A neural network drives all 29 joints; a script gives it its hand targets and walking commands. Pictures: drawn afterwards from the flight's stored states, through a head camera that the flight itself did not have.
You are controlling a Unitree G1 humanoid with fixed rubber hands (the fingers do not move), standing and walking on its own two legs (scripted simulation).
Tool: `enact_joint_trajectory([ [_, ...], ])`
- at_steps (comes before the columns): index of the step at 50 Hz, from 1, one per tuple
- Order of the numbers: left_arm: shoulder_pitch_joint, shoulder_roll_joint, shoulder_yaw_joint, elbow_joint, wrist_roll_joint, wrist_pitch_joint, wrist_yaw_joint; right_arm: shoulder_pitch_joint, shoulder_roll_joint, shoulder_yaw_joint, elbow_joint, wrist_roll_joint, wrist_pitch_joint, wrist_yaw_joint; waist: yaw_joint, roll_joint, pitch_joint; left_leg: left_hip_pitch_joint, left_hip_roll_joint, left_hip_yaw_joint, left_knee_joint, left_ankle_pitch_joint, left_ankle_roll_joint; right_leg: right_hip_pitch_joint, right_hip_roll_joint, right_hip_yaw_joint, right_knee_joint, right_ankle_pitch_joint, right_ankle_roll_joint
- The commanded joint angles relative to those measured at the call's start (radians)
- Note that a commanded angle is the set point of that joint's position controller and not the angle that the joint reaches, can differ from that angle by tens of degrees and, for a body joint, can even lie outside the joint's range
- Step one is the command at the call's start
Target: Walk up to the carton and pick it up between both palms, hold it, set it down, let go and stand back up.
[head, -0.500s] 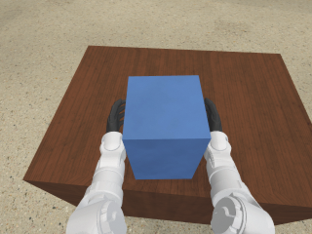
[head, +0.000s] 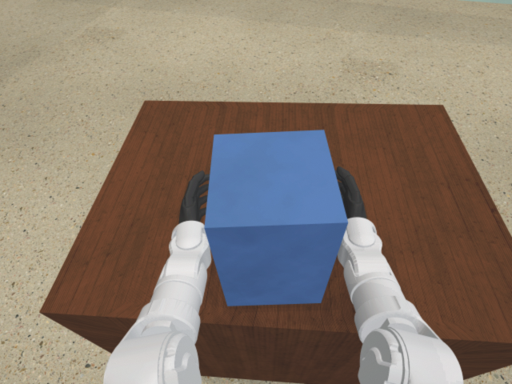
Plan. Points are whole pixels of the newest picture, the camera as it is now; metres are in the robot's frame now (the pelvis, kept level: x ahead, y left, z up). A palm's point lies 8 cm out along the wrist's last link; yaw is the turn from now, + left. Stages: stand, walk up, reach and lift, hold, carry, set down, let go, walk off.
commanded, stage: reach and lift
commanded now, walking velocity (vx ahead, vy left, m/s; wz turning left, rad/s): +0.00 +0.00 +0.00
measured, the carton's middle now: (271, 225) +0.40 -0.02 +0.02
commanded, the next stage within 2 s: none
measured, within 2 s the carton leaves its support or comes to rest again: neither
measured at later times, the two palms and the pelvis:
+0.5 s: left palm (182, 218) +0.37 +0.11 +0.10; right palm (365, 208) +0.37 -0.15 +0.10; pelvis -0.02 -0.01 +0.01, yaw +1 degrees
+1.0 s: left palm (174, 216) +0.35 +0.12 +0.13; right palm (373, 204) +0.35 -0.15 +0.13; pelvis -0.04 -0.02 +0.01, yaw +1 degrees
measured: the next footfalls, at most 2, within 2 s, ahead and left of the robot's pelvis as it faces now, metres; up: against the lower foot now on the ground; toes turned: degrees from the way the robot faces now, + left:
none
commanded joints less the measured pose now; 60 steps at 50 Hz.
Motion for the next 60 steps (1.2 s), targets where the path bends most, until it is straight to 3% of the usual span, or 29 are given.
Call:
enact_joint_trajectory([
  [1, -0.729, -0.537, -0.34, -0.152, 0.007, -0.043, -0.14, -0.666, 0.541, 0.362, -0.129, 0.012, -0.036, 0.123, 0.004, -0.045, -0.665, 0.21, 0.065, -0.016, 0.163, 0.667, -0.072, 0.642, -0.025, 0.056, 0.235, 0.588, -0.036],
  [8, -0.698, -0.522, -0.316, -0.198, -0.003, 0.035, -0.159, -0.622, 0.543, 0.361, -0.138, 0.041, 0.058, 0.103, -0.015, -0.044, -0.527, 0.238, 0.058, -0.017, 0.158, 0.616, -0.07, 0.678, -0.019, 0.059, 0.202, 0.55, -0.046],
  [18, -0.734, -0.507, -0.3, -0.356, 0.008, 0.142, -0.188, -0.633, 0.524, 0.333, -0.217, 0.032, 0.136, 0.103, -0.034, -0.004, -0.442, 0.277, 0.058, -0.026, 0.091, 0.543, -0.066, 0.734, -0.033, 0.058, 0.129, 0.461, -0.063],
  [28, -0.764, -0.477, -0.288, -0.38, -0.004, 0.204, -0.197, -0.677, 0.518, 0.369, -0.257, 0.067, 0.204, 0.101, -0.016, -0.029, -0.381, 0.219, 0.058, -0.035, 0.001, 0.258, -0.013, 0.722, -0.041, 0.047, 0.137, 0.279, -0.035],
  [33, -0.769, -0.47, -0.286, -0.388, -0.016, 0.243, -0.193, -0.688, 0.517, 0.379, -0.268, 0.086, 0.245, 0.101, -0.011, -0.041, -0.367, 0.218, 0.061, -0.03, 0.0, 0.186, 0.003, 0.669, -0.038, 0.039, 0.135, 0.168, -0.028],
  [39, -0.779, -0.487, -0.324, -0.447, -0.038, 0.281, -0.189, -0.702, 0.526, 0.418, -0.31, 0.12, 0.274, 0.094, -0.022, -0.044, -0.416, 0.247, 0.062, -0.03, 0.013, 0.208, 0.004, 0.676, -0.037, 0.042, 0.142, 0.192, -0.035],
  [45, -0.766, -0.51, -0.398, -0.554, -0.069, 0.34, -0.188, -0.69, 0.524, 0.494, -0.371, 0.191, 0.305, 0.069, -0.037, -0.019, -0.422, 0.309, 0.059, -0.036, 0.039, 0.276, -0.021, 0.694, -0.035, 0.052, 0.148, 0.274, -0.045],
  [51, -0.706, -0.515, -0.464, -0.674, -0.097, 0.443, -0.185, -0.666, 0.504, 0.577, -0.46, 0.284, 0.356, 0.033, -0.04, 0.003, -0.359, 0.369, 0.059, -0.046, 0.075, 0.317, -0.05, 0.669, -0.031, 0.062, 0.144, 0.29, -0.042],
  [60, -0.571, -0.499, -0.529, -0.859, -0.126, 0.621, -0.192, -0.63, 0.467, 0.705, -0.665, 0.418, 0.433, -0.023, -0.037, -0.017, -0.265, 0.413, 0.059, -0.052, 0.089, 0.327, -0.069, 0.694, -0.022, 0.07, 0.155, 0.304, -0.015],
])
